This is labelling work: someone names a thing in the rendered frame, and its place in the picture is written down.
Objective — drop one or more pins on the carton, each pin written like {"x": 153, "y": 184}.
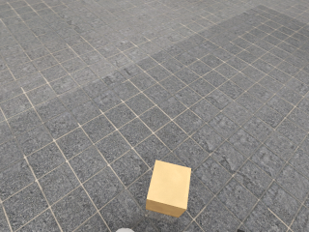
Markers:
{"x": 169, "y": 189}

